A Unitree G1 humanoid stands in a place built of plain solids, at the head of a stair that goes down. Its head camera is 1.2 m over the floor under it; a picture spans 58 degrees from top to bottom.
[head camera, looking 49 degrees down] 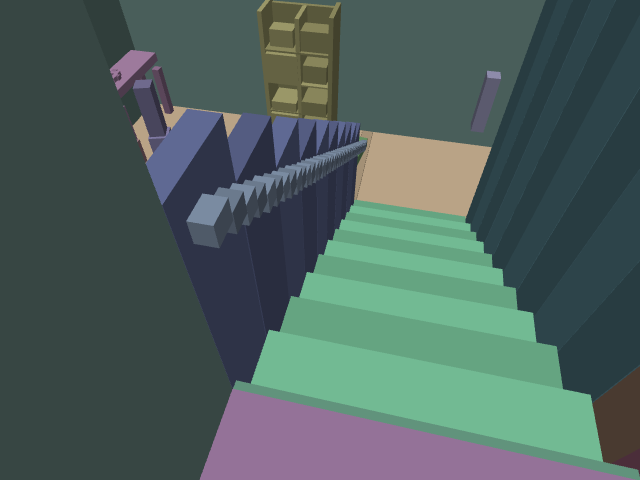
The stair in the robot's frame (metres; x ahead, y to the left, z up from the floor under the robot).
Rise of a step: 0.18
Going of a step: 0.27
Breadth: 1.08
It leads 13 degrees to the right of straight ahead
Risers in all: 11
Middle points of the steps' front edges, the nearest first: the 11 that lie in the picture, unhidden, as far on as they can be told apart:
0.39 -0.29 0.00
0.66 -0.34 -0.18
0.92 -0.40 -0.36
1.18 -0.46 -0.54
1.44 -0.52 -0.71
1.71 -0.58 -0.89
1.97 -0.64 -1.07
2.23 -0.70 -1.25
2.49 -0.75 -1.43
2.75 -0.81 -1.61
3.02 -0.87 -1.79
